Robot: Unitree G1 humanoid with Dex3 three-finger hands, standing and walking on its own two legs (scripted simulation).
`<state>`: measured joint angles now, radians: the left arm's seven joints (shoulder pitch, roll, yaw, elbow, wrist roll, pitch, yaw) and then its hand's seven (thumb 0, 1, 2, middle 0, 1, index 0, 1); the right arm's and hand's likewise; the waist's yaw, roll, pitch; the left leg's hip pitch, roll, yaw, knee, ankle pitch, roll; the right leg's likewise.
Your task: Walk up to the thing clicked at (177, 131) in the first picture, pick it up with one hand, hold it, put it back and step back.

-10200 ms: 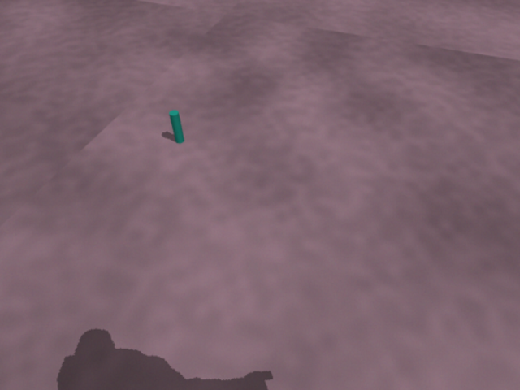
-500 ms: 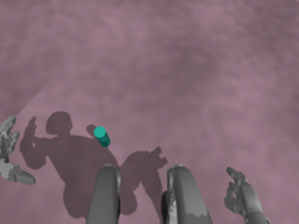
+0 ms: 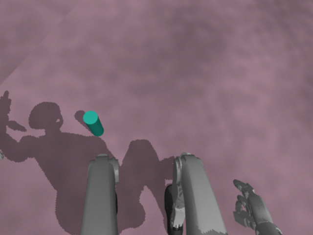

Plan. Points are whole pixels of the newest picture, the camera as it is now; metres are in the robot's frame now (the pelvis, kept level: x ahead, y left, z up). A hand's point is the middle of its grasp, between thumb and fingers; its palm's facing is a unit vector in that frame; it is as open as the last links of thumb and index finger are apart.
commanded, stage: go down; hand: left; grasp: from the side
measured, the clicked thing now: (94, 125) +0.46 +0.21 -0.37
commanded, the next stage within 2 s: approach in 0.88 s
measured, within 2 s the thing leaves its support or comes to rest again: neither
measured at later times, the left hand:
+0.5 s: hand out of the picture +0.38 +0.38 -0.05, palm faces +0.09 -0.99 -0.11, open 17.5 cm
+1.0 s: hand out of the picture +0.39 +0.39 -0.06, palm faces +0.08 -0.99 -0.10, open 17.5 cm
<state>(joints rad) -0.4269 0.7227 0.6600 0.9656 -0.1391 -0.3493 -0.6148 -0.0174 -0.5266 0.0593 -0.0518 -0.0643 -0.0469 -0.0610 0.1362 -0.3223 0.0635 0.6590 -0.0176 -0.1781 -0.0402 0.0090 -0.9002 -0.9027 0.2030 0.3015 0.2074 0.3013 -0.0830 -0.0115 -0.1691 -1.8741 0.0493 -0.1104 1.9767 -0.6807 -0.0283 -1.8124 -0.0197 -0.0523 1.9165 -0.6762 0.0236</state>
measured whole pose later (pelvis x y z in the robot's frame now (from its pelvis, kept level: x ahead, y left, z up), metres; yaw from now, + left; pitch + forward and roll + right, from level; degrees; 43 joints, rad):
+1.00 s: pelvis -0.01 +0.00 -0.08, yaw -1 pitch +32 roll -7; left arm -0.61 0.88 0.75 1.07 -0.16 -0.35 -0.74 -0.02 -0.54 0.07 -0.05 -0.07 -0.05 -0.07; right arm 0.13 -0.35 0.11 0.67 -0.03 -0.16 -0.02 0.01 -0.91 -0.91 0.20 0.30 0.21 0.30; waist -0.11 -0.02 -0.11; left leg -2.10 0.03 -0.14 2.22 -0.69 -0.03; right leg -2.03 -0.02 -0.05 2.15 -0.69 0.03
